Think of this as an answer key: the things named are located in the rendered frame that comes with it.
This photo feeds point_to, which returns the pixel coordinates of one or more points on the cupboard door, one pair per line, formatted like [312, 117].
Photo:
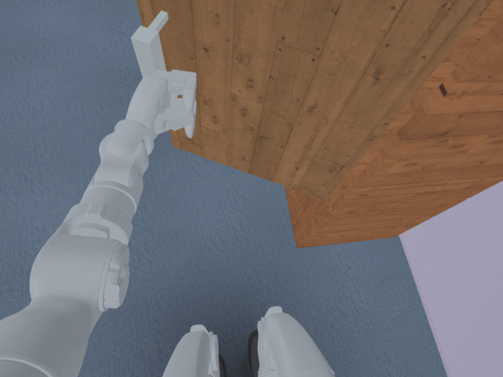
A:
[297, 91]

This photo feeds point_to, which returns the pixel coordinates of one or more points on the robot left hand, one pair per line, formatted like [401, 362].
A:
[151, 106]

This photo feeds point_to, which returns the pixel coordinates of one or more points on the left robot forearm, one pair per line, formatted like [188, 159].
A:
[111, 198]

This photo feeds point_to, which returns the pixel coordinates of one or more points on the handle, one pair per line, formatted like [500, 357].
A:
[148, 49]

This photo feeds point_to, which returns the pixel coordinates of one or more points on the robot left upper arm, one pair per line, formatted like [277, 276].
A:
[76, 280]

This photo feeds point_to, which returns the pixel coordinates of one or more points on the right robot thigh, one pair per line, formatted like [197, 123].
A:
[282, 337]

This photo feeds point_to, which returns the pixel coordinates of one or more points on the robot right shin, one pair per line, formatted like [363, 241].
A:
[268, 367]

